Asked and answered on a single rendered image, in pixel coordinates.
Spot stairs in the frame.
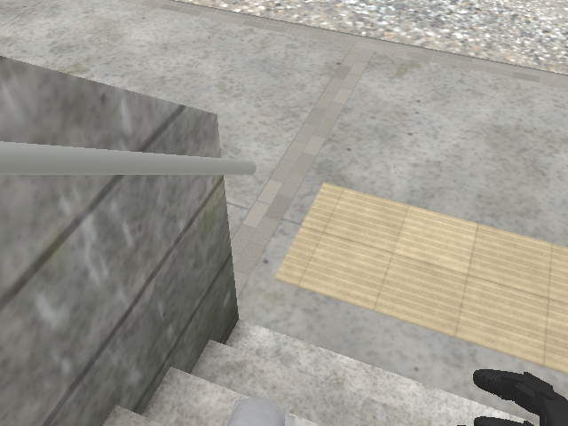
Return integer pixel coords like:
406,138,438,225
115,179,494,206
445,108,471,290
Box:
102,319,540,426

